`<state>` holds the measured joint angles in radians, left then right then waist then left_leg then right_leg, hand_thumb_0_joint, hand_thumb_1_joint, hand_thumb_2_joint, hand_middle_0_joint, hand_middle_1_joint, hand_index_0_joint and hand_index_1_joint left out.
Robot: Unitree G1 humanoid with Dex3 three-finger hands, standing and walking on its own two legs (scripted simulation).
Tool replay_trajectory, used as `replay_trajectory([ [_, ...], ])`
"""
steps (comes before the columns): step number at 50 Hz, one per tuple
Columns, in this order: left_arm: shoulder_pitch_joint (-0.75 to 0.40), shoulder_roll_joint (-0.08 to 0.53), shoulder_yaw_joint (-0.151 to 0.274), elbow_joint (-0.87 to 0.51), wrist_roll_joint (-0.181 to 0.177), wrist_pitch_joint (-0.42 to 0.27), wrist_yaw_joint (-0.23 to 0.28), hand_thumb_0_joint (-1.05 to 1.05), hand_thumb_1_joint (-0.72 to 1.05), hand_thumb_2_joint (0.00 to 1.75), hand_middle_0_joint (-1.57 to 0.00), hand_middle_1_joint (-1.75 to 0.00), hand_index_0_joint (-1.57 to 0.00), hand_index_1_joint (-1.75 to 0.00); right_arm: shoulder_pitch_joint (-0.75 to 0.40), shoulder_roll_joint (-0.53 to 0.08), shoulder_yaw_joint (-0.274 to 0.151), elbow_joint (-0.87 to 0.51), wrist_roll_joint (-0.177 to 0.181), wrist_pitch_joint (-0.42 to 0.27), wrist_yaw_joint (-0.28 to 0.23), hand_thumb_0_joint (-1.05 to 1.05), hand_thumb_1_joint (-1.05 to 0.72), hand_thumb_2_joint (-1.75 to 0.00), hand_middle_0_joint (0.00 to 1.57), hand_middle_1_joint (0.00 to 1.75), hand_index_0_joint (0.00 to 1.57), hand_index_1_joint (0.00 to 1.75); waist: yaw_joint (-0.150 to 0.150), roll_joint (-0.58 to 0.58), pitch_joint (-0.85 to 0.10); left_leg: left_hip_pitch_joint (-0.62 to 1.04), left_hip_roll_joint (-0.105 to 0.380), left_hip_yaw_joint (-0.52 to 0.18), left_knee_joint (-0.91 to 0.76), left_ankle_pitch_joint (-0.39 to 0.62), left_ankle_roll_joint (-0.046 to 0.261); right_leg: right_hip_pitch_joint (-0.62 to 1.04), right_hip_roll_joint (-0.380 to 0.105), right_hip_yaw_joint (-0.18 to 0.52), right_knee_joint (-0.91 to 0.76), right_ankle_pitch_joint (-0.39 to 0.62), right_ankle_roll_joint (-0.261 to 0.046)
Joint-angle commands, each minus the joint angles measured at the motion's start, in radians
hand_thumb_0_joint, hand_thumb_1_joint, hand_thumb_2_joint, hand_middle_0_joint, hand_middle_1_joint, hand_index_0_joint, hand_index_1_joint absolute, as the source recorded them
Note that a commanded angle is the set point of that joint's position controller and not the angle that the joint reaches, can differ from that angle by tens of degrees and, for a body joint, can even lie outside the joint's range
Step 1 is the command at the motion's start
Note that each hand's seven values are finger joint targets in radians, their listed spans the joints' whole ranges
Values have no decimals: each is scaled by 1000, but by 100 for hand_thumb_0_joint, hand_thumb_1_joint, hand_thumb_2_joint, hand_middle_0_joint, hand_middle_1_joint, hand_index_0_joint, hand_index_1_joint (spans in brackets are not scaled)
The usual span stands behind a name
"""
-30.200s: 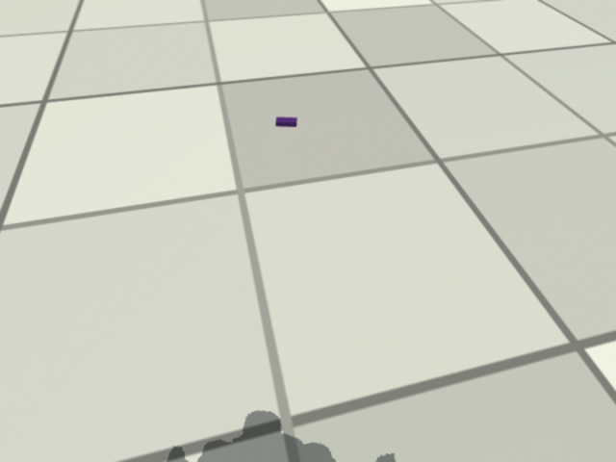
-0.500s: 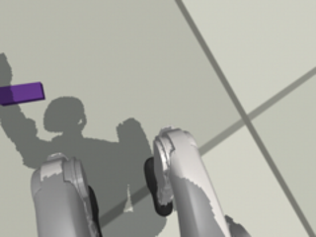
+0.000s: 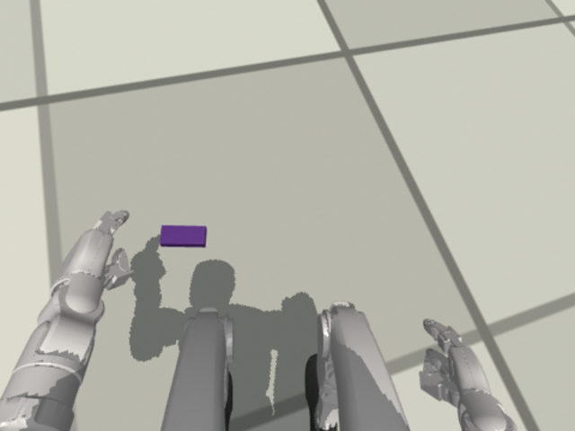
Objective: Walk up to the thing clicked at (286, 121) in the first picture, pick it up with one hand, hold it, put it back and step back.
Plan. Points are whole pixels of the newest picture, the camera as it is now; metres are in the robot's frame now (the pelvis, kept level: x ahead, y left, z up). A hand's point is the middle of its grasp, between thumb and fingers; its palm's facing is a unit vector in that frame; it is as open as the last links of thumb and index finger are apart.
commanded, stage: home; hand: left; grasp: from above
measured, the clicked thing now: (183, 236) +0.54 +0.22 -0.51
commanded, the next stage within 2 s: none
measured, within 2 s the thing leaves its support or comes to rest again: neither
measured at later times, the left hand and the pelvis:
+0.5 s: hand (94, 321) +0.25 +0.18 +0.09, palm faces +0.08 -0.97 -0.22, open 7.4 cm; pelvis +0.05 -0.01 +0.16, yaw +2 degrees
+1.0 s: hand (62, 351) +0.22 +0.18 +0.14, palm faces +0.09 -0.98 -0.19, open 7.4 cm; pelvis +0.07 -0.01 +0.19, yaw +3 degrees
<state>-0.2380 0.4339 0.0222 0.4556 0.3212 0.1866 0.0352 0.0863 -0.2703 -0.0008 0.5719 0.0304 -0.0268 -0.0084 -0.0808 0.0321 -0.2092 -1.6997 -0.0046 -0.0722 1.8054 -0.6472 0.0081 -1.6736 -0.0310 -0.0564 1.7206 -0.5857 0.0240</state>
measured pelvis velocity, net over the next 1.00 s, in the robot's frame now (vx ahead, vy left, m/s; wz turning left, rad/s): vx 0.07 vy -0.01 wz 0.06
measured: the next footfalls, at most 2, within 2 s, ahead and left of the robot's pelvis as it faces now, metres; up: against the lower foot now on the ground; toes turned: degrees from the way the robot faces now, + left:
none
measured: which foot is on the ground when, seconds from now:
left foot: down 0.00-1.00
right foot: down 0.00-1.00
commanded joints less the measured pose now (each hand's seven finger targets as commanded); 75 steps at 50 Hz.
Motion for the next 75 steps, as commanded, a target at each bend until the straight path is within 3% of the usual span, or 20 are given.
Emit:
replay_trajectory([
  [1, -83, 122, 80, -234, -102, 6, 54, 0, 90, 90, -20, -30, -20, -30, 92, -145, -58, -80, 11, -58, -39, 0, -90, -90, 20, 30, 20, 30, -26, 98, -428, 504, 6, -15, -387, 125, 12, 400, 27, 12, -311, 121, -49],
  [5, 16, 82, 96, -299, -194, 43, 62, 0, 90, 90, -20, -30, -20, -30, 77, -127, -45, -96, 12, -84, -58, 0, -90, -90, 20, 30, 20, 30, -21, 94, -398, 603, 6, -18, -479, 178, 11, 525, 27, 19, -403, 166, -45],
  [6, 54, 64, 91, -274, -211, 56, 63, 0, 90, 90, -20, -30, -20, -30, 74, -122, -38, -98, 13, -89, -62, 0, -90, -90, 20, 30, 20, 30, -28, 65, -360, 604, 7, -19, -501, 167, 13, 543, 29, 22, -434, 157, -43],
  [9, 124, 33, 103, -359, -263, 81, 66, 0, 90, 90, -20, -30, -20, -30, 73, -109, -29, -114, 17, -104, -79, 0, -90, -90, 20, 30, 20, 30, -9, 81, -369, 703, 10, -23, -580, 172, 9, 638, 30, 27, -508, 164, -44],
  [13, 240, -20, 110, -438, -333, 124, 65, 0, 90, 90, -20, -30, -20, -30, 79, -91, -12, -134, 20, -127, -109, 0, -90, -90, 20, 30, 20, 30, 3, 63, -290, 785, 11, -34, -691, 126, 10, 738, 35, 25, -622, 142, -37],
  [15, 288, -41, 110, -476, -356, 138, 62, 0, 90, 90, -20, -30, -20, -30, 87, -86, -6, -136, 20, -141, -126, 0, -90, -90, 20, 30, 20, 30, 4, 63, -264, 822, 10, -27, -727, 141, 11, 786, 38, 23, -664, 159, -36],
  [16, 323, -64, 89, -484, -359, 146, 59, 0, 90, 90, -20, -30, -20, -30, 94, -81, -1, -134, 18, -148, -134, 0, -90, -90, 20, 30, 20, 30, -5, 65, -243, 844, 12, -29, -750, 171, 7, 801, 39, 19, -678, 180, -37],
  [19, 409, -66, 107, -539, -382, 166, 54, 0, 90, 90, -20, -30, -20, -30, 119, -79, 1, -151, 14, -161, -152, 0, -90, -90, 20, 30, 20, 30, 7, 54, -190, 902, 10, -29, -813, 199, 7, 879, 42, 15, -750, 205, -33],
  [24, 576, -100, 86, -640, -391, 194, 44, 0, 90, 90, -20, -30, -20, -30, 146, -63, 1, -174, 5, -189, -175, 0, -90, -90, 20, 30, 20, 30, 20, 39, -134, 990, 2, 0, -895, 269, 7, 1001, 49, 7, -857, 250, -31],
  [32, 717, -118, 69, -753, -381, 226, 19, 0, 90, 90, -20, -30, -20, -30, 145, -54, -4, -201, -7, -230, -197, 0, -90, -90, 20, 30, 20, 30, 25, -13, -26, 1045, -8, 26, -954, 302, 17, 1067, 51, -4, -957, 265, -24],
  [35, 712, -114, 67, -769, -379, 228, 3, 0, 90, 90, -20, -30, -20, -30, 135, -56, -6, -200, -14, -248, -199, 0, -90, -90, 20, 30, 20, 30, 29, -17, 10, 1046, -10, 34, -973, 270, 17, 1065, 49, -10, -972, 231, -20],
  [39, 702, -117, 58, -754, -371, 226, -11, 0, 90, 90, -20, -30, -20, -30, 137, -65, -13, -189, -17, -267, -199, 0, -90, -90, 20, 30, 20, 30, 20, -16, 10, 1074, -9, 36, -974, 309, 15, 1065, 48, -15, -960, 262, -20],
  [52, 704, -107, 70, -768, -362, 210, -5, 0, 90, 90, -20, -30, -20, -30, 122, -67, -12, -177, -24, -284, -190, 0, -90, -90, 20, 30, 20, 30, 42, 19, -24, 1099, -8, 28, -972, 367, 8, 1109, 49, -18, -942, 320, -24],
  [59, 731, -113, 58, -752, -362, 211, -6, 0, 90, 90, -20, -30, -20, -30, 130, -71, -17, -170, -24, -277, -186, 0, -90, -90, 20, 30, 20, 30, 44, 19, -61, 1123, 3, 11, -972, 466, -4, 1122, 56, -26, -913, 379, -33],
  [75, 713, -110, 68, -754, -369, 209, -9, 0, 90, 90, -20, -30, -20, -30, 127, -75, -19, -181, -25, -271, -183, 0, -90, -90, 20, 30, 20, 30, 43, 8, -19, 1100, 6, 17, -980, 381, 1, 1101, 56, -24, -928, 317, -27],
])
